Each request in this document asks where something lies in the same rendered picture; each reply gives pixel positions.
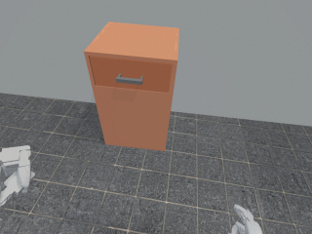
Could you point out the drawer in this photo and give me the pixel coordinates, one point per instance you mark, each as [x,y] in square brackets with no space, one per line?
[156,75]

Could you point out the cabinet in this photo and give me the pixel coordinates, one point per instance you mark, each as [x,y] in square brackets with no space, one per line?
[130,117]

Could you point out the handle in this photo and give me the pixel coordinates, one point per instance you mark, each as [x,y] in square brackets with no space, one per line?
[126,80]

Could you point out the right robot hand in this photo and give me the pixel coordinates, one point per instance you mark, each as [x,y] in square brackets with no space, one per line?
[251,227]

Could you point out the left robot hand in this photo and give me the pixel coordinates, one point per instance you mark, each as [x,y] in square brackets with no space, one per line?
[15,163]

